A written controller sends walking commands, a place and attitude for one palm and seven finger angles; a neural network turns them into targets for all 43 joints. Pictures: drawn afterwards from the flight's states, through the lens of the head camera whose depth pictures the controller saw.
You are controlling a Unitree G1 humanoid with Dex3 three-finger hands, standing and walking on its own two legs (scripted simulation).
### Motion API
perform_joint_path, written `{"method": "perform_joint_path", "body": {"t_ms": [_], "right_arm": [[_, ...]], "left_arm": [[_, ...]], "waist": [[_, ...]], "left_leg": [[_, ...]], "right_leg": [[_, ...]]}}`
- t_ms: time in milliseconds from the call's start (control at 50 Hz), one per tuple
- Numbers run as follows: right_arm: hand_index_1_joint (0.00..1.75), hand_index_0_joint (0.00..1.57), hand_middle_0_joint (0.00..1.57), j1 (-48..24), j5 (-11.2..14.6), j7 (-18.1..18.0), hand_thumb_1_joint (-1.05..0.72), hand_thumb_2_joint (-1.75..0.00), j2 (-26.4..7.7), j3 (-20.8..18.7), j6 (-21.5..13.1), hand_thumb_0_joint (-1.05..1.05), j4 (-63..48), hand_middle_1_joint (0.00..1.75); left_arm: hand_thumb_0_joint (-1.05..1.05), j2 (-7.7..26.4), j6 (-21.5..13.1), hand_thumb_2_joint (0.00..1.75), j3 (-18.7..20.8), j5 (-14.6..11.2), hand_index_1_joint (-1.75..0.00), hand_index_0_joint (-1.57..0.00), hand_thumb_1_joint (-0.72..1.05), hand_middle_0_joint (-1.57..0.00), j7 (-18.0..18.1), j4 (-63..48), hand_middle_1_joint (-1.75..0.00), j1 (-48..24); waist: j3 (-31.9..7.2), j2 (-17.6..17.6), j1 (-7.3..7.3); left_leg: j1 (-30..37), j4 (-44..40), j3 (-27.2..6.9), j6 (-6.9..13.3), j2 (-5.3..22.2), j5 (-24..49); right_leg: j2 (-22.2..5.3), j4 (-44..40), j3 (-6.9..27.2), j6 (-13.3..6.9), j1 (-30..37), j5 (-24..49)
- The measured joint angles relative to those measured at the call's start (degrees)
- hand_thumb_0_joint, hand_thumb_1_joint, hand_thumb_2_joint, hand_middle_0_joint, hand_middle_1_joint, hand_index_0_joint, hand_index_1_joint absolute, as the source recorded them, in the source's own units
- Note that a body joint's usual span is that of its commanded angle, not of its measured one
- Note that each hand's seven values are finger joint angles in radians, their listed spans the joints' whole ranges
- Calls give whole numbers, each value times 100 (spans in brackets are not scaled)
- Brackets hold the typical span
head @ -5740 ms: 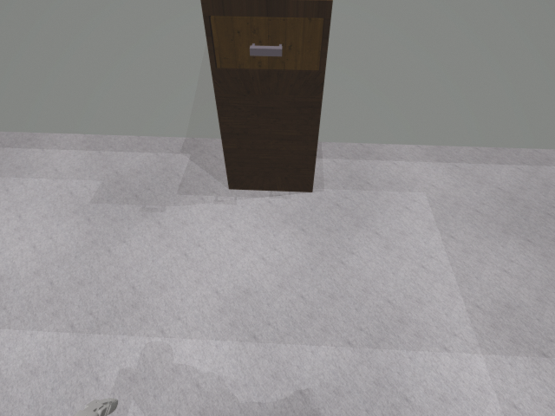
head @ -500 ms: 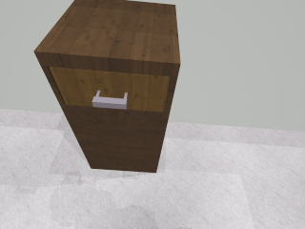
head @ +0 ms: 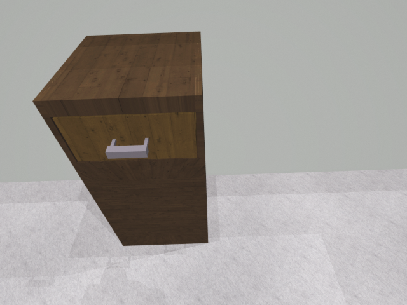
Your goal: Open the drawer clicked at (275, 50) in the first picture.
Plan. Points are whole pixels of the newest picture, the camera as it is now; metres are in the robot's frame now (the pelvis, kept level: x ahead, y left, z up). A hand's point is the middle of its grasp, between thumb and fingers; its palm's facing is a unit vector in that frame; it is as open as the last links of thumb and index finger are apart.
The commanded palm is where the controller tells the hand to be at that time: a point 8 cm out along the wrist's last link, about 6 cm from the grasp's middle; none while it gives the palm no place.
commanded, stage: come to a stop and stand still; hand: left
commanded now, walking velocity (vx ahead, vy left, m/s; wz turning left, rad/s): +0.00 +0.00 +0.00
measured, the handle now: (128, 146) +0.55 +0.24 -0.02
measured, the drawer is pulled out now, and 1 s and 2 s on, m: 0.00 0.00 0.00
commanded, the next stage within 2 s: look again from close up in 1.00 s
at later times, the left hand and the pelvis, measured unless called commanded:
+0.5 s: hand out of the picture +0.00 +0.13 -0.18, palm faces +0.07 -0.98 -0.16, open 7.4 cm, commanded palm none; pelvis +0.04 -0.02 +0.00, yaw +0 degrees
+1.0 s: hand out of the picture +0.05 +0.17 -0.18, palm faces +0.04 -0.98 -0.21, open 7.4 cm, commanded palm none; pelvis +0.06 +0.00 +0.00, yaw -1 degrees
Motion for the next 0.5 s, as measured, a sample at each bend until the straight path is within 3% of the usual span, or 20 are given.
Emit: {"method": "perform_joint_path", "body": {"t_ms": [240, 500], "right_arm": [[30, 20, 20, 354, 10, -77, -91, -90, 293, 91, -41, 0, 243, 30], [30, 20, 20, -154, 18, -179, -92, -90, 329, 106, -119, 1, 94, 30]], "left_arm": [[1, -199, -44, 90, -13, -52, -30, -20, 91, -20, -8, 79, -30, 176], [1, -217, -92, 90, 7, -25, -30, -20, 91, -20, 61, 112, -30, 294]], "waist": [[205, -176, 36], [192, -227, 175]], "left_leg": [[-50, 60, -120, -184, 154, -85], [99, 90, -52, -190, 100, -334]], "right_leg": [[174, -95, -87, -157, 46, -43], [112, -186, -30, -115, 238, -209]]}}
